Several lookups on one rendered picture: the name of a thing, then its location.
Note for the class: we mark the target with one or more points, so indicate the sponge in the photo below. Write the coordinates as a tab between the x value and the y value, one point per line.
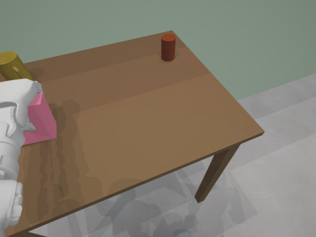
42	119

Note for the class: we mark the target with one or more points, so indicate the robot left forearm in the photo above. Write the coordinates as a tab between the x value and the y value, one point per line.
13	117

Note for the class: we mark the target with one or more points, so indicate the table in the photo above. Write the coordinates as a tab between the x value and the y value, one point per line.
124	117

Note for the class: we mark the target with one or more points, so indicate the left robot hand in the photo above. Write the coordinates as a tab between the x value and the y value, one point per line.
23	90

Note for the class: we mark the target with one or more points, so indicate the left robot upper arm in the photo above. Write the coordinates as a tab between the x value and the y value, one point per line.
10	204

